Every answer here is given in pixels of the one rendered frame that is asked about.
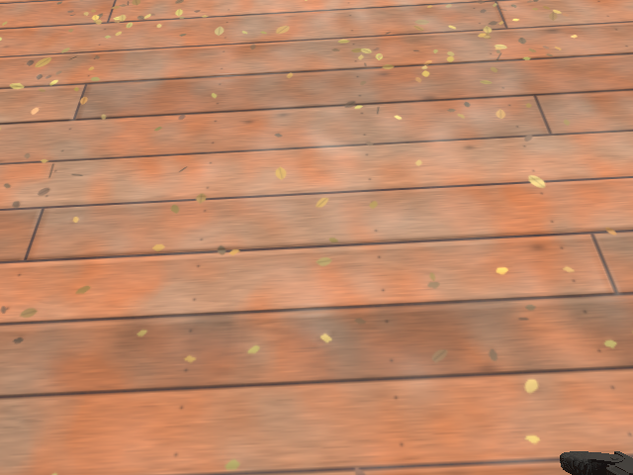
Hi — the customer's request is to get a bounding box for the right robot hand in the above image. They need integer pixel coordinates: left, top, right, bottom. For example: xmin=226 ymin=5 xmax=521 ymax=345
xmin=560 ymin=451 xmax=633 ymax=475

